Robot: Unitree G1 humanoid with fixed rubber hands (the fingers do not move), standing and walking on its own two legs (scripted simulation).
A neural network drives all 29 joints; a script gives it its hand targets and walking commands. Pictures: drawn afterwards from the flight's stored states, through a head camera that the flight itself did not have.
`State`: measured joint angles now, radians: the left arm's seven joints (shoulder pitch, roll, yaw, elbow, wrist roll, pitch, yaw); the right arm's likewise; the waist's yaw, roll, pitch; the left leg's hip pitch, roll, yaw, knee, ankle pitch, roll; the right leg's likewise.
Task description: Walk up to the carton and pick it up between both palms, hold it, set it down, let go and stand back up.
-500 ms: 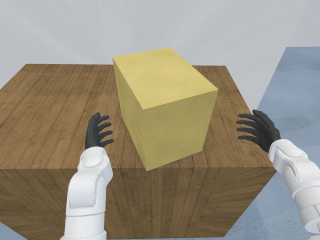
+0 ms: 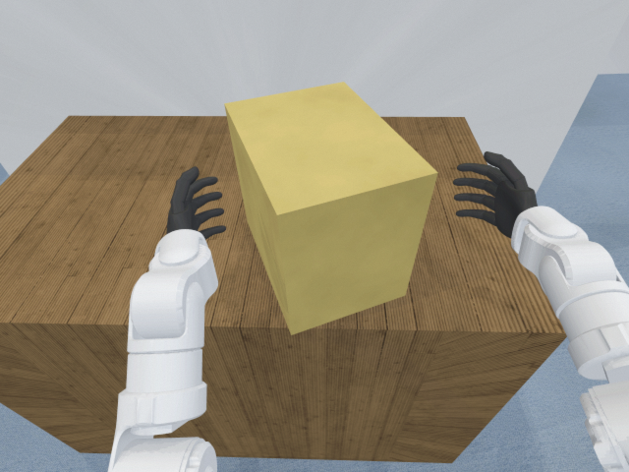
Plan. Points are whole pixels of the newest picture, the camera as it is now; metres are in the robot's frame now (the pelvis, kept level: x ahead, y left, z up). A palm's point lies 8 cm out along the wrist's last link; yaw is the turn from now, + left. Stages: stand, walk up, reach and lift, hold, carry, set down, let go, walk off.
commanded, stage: reach and lift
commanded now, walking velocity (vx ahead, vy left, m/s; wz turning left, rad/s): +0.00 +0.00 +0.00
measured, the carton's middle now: (318, 203) +0.49 +0.08 +0.08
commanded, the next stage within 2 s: none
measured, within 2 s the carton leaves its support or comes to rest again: neither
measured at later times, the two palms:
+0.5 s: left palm (180, 186) +0.36 +0.23 +0.20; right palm (495, 156) +0.47 -0.15 +0.20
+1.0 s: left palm (167, 149) +0.40 +0.25 +0.23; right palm (469, 109) +0.51 -0.11 +0.24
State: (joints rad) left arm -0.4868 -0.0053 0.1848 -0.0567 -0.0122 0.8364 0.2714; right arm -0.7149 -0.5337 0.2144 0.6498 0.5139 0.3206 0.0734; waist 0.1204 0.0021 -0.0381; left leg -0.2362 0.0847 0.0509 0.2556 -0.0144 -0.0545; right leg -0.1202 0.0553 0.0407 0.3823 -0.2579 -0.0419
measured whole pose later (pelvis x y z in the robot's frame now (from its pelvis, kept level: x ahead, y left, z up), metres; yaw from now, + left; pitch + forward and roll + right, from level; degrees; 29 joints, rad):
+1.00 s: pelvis +0.01 +0.01 +0.00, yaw +1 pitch +8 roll -1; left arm -1.00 0.12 0.22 0.48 -0.10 0.74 0.26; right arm -1.26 -0.54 0.28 1.08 0.54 0.36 0.07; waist 0.22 0.03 -0.11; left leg -0.42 0.08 0.02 0.33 -0.05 -0.05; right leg -0.26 0.06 0.02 0.39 -0.26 -0.03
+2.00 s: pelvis +0.01 +0.01 -0.01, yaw +0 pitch +15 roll -1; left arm -0.87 -0.06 0.29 0.73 0.07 0.24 0.26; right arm -1.18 -0.40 0.09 1.33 0.32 0.03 0.09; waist 0.24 0.01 -0.17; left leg -0.58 0.09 0.02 0.35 -0.04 -0.05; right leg -0.41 0.06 0.02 0.38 -0.24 -0.02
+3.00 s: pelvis +0.03 +0.01 +0.00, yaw +0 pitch +8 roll +1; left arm -0.81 -0.22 0.67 0.57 0.46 0.23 0.15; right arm -1.03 -0.07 -0.46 1.18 -0.26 -0.04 0.12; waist 0.16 -0.02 -0.10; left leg -0.36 0.08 0.06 0.27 -0.04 -0.05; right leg -0.22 0.05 0.05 0.36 -0.26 -0.03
